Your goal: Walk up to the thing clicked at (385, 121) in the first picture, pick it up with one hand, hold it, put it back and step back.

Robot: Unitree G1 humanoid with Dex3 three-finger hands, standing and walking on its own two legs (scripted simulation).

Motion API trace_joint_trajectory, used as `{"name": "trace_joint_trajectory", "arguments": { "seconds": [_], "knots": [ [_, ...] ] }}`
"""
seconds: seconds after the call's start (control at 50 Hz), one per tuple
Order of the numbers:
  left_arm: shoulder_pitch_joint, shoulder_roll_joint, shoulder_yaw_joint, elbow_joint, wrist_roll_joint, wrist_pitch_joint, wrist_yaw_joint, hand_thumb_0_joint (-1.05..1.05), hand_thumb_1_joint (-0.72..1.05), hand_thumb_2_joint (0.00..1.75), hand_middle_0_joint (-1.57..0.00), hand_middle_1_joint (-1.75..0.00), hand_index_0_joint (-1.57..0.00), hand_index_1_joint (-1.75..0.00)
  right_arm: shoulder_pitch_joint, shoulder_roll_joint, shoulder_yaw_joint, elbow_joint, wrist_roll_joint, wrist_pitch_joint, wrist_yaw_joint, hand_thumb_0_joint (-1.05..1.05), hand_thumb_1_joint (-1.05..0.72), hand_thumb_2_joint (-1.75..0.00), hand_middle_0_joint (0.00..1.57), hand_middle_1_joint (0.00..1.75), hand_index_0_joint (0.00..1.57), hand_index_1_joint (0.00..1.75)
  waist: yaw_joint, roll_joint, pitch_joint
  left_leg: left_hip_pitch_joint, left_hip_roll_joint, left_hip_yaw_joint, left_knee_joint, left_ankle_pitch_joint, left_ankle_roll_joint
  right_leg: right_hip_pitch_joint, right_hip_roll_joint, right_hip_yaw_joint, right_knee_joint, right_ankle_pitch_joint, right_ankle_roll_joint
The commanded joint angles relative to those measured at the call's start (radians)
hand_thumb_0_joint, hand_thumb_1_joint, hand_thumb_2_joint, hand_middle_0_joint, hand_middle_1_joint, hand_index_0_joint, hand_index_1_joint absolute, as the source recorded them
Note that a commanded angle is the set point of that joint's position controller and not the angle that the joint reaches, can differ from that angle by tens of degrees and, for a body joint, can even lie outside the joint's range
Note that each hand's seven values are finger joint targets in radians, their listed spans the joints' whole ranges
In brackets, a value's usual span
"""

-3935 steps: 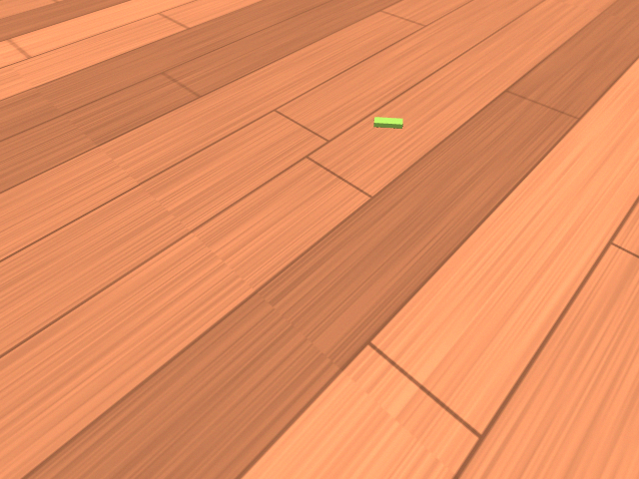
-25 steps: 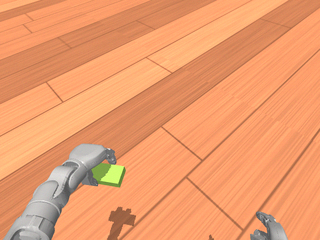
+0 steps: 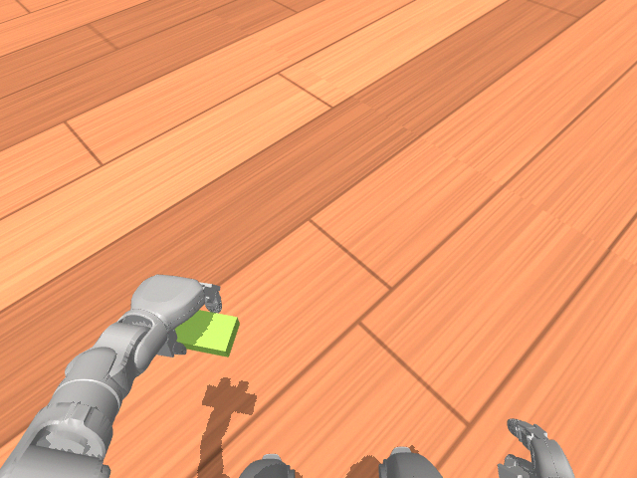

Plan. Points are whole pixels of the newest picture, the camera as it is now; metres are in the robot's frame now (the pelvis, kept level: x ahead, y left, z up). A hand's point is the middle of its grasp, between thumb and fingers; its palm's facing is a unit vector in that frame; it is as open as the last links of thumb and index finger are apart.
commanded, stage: crouch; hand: left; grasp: from above
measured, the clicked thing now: (186, 327) +0.34 +0.23 -0.10
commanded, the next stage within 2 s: lower in 1.84 s
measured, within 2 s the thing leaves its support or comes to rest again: neither
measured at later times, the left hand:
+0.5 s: hand (217, 338) +0.40 +0.24 -0.30, palm faces -0.43 +0.11 -0.89, open 8.7 cm
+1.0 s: hand (234, 347) +0.44 +0.24 -0.47, palm faces -0.45 +0.07 -0.89, open 8.4 cm
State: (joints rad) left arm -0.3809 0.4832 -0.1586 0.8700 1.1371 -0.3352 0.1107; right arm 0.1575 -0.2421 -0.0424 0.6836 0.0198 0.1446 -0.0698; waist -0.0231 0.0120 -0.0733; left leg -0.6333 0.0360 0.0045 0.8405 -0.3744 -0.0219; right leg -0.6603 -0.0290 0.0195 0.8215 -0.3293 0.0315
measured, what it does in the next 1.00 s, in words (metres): lowers itself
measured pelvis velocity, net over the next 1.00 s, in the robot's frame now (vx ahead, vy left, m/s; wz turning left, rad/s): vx -0.05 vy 0.01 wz -0.04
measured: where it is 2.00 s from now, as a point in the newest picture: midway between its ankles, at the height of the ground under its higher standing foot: outside the picture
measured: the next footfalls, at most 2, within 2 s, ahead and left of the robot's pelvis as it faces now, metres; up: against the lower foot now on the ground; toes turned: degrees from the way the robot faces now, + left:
none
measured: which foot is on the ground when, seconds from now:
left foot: down 0.00-1.00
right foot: down 0.00-1.00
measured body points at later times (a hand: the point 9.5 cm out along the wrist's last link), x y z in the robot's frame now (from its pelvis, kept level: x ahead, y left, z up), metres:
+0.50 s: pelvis -0.04 +0.02 -0.19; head +0.13 +0.03 +0.22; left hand +0.42 +0.23 -0.25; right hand -0.02 -0.27 -0.31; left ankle +0.02 +0.13 -0.70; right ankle +0.04 -0.14 -0.70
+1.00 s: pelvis -0.05 +0.01 -0.32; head +0.19 +0.06 +0.05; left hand +0.46 +0.24 -0.42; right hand -0.01 -0.27 -0.43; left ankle +0.02 +0.13 -0.70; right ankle +0.04 -0.14 -0.70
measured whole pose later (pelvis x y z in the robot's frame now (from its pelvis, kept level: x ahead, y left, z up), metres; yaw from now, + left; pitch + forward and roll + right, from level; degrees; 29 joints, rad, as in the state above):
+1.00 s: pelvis -0.05 +0.01 -0.32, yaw -2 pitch +38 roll -6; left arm -0.99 0.69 0.02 1.32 1.35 -0.30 0.30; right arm 0.16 -0.24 -0.01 0.71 -0.12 0.00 0.10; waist -0.24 0.02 -0.11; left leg -2.12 -0.01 -0.11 2.16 -0.71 -0.01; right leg -2.08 -0.03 0.00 2.06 -0.64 0.07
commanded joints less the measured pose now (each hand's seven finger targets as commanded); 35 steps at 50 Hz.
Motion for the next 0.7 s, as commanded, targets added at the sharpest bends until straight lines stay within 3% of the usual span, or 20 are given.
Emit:
{"name": "trace_joint_trajectory", "arguments": {
  "seconds": [0.0, 0.04, 0.1, 0.14, 0.2, 0.34, 0.36, 0.4, 0.48, 0.52, 0.54, 0.56, 0.6, 0.68],
  "knots": [
    [-0.410, 0.206, 0.094, -0.034, 0.043, 0.005, 0.137, 0.00, 0.36, 0.66, -0.72, -0.72, -0.76, -0.68, 0.052, -0.153, -0.064, -0.079, -0.021, -0.015, 0.016, 0.00, -0.91, -0.90, 0.20, 0.30, 0.20, 0.30, -0.050, 0.009, -0.318, -0.042, -0.053, 0.021, 0.088, 0.107, 0.026, -0.081, 0.045, -0.019, 0.038, 0.086, -0.039],
    [-0.441, 0.193, 0.086, 0.022, 0.062, 0.011, 0.174, 0.00, 0.36, 0.61, -0.72, -0.70, -0.77, -0.65, 0.073, -0.163, -0.071, -0.077, -0.027, -0.018, 0.025, 0.00, -0.92, -0.90, 0.20, 0.30, 0.20, 0.30, -0.064, 0.014, -0.356, -0.111, -0.054, 0.015, 0.158, 0.077, 0.029, -0.153, 0.043, -0.024, 0.114, 0.055, -0.043],
    [-0.538, 0.244, 0.115, 0.039, 0.089, 0.026, 0.229, 0.00, 0.34, 0.59, -0.71, -0.68, -0.76, -0.64, 0.094, -0.172, -0.080, -0.068, -0.039, -0.028, 0.030, 0.00, -0.92, -0.90, 0.20, 0.30, 0.20, 0.30, -0.063, 0.059, -0.442, -0.206, -0.055, 0.007, 0.255, 0.037, 0.030, -0.261, 0.045, -0.030, 0.207, 0.013, -0.048],
    [-0.578, 0.222, 0.102, 0.078, 0.095, 0.037, 0.249, 0.00, 0.35, 0.55, -0.72, -0.66, -0.77, -0.61, 0.114, -0.174, -0.083, -0.058, -0.047, -0.041, 0.030, 0.00, -0.92, -0.90, 0.20, 0.30, 0.20, 0.30, -0.086, 0.045, -0.473, -0.289, -0.055, -0.005, 0.318, 0.008, 0.038, -0.327, 0.049, -0.033, 0.278, -0.011, -0.054],
    [-0.666, 0.272, 0.130, 0.078, 0.111, 0.051, 0.266, 0.00, 0.37, 0.53, -0.73, -0.64, -0.78, -0.59, 0.145, -0.182, -0.093, -0.043, -0.060, -0.063, 0.029, 0.00, -0.92, -0.90, 0.20, 0.30, 0.20, 0.30, -0.089, 0.102, -0.571, -0.358, -0.050, -0.016, 0.412, -0.002, 0.041, -0.431, 0.044, -0.032, 0.374, -0.026, -0.059],
    [-0.711, 0.315, 0.159, 0.144, 0.123, 0.085, 0.239, 0.00, 0.50, 0.52, -0.84, -0.62, -0.89, -0.57, 0.190, -0.189, -0.105, -0.027, -0.071, -0.099, 0.040, 0.00, -0.92, -0.91, 0.20, 0.30, 0.20, 0.30, -0.104, 0.125, -0.683, -0.531, -0.046, -0.034, 0.569, -0.035, 0.039, -0.597, 0.043, -0.050, 0.557, -0.074, -0.067],
    [-0.694, 0.338, 0.171, 0.178, 0.131, 0.087, 0.233, 0.00, 0.52, 0.51, -0.85, -0.62, -0.90, -0.56, 0.194, -0.196, -0.103, -0.025, -0.070, -0.101, 0.042, 0.00, -0.92, -0.90, 0.20, 0.30, 0.20, 0.30, -0.109, 0.111, -0.656, -0.573, -0.047, -0.044, 0.580, -0.071, 0.038, -0.633, 0.040, -0.054, 0.580, -0.103, -0.068],
    [-0.727, 0.322, 0.166, 0.182, 0.120, 0.079, 0.219, 0.00, 0.56, 0.55, -0.87, -0.64, -0.92, -0.58, 0.197, -0.191, -0.099, -0.027, -0.075, -0.109, 0.049, 0.00, -0.92, -0.90, 0.20, 0.30, 0.20, 0.30, -0.128, 0.119, -0.636, -0.655, -0.050, -0.046, 0.612, -0.154, 0.036, -0.689, 0.038, -0.056, 0.613, -0.166, -0.066],
    [-0.765, 0.354, 0.185, 0.217, 0.126, 0.055, 0.198, 0.00, 0.60, 0.48, -0.88, -0.60, -0.95, -0.54, 0.209, -0.208, -0.091, -0.014, -0.083, -0.130, 0.065, 0.00, -0.92, -0.90, 0.20, 0.30, 0.20, 0.30, -0.156, 0.118, -0.649, -0.714, -0.049, -0.084, 0.693, -0.182, 0.035, -0.818, 0.032, -0.074, 0.710, -0.188, -0.067],
    [-0.819, 0.377, 0.199, 0.169, 0.132, 0.034, 0.198, 0.00, 0.62, 0.50, -0.90, -0.61, -0.96, -0.54, 0.212, -0.207, -0.086, -0.012, -0.090, -0.137, 0.075, 0.00, -0.91, -0.90, 0.20, 0.30, 0.20, 0.30, -0.162, 0.155, -0.708, -0.738, -0.053, -0.072, 0.751, -0.160, 0.036, -0.854, 0.031, -0.077, 0.754, -0.175, -0.066],
    [-0.794, 0.383, 0.204, 0.213, 0.135, 0.030, 0.202, 0.00, 0.64, 0.50, -0.92, -0.61, -0.99, -0.54, 0.219, -0.210, -0.080, -0.007, -0.094, -0.141, 0.081, 0.00, -0.92, -0.90, 0.20, 0.30, 0.20, 0.30, -0.164, 0.146, -0.701, -0.752, -0.053, -0.078, 0.770, -0.155, 0.035, -0.872, 0.030, -0.080, 0.775, -0.173, -0.065],
    [-0.837, 0.366, 0.198, 0.178, 0.137, 0.019, 0.205, 0.00, 0.65, 0.49, -0.91, -0.62, -0.98, -0.55, 0.222, -0.211, -0.078, -0.003, -0.099, -0.145, 0.086, 0.00, -0.91, -0.90, 0.20, 0.30, 0.20, 0.30, -0.176, 0.180, -0.722, -0.755, -0.051, -0.078, 0.792, -0.131, 0.032, -0.906, 0.030, -0.084, 0.802, -0.156, -0.066],
    [-0.858, 0.395, 0.211, 0.177, 0.150, 0.011, 0.217, 0.00, 0.66, 0.47, -0.94, -0.59, -1.01, -0.52, 0.232, -0.214, -0.072, 0.002, -0.107, -0.151, 0.097, 0.00, -0.92, -0.90, 0.20, 0.30, 0.20, 0.30, -0.173, 0.219, -0.794, -0.733, -0.053, -0.067, 0.849, -0.054, 0.034, -0.927, 0.032, -0.085, 0.843, -0.109, -0.067],
    [-0.904, 0.402, 0.219, 0.209, 0.173, 0.014, 0.245, 0.00, 0.66, 0.46, -0.94, -0.56, -1.01, -0.50, 0.258, -0.218, -0.064, 0.019, -0.121, -0.154, 0.120, 0.00, -0.92, -0.91, 0.20, 0.30, 0.20, 0.30, -0.192, 0.263, -0.796, -0.752, -0.052, -0.068, 0.916, 0.002, 0.029, -0.997, 0.026, -0.094, 0.913, -0.077, -0.068]
  ]
}}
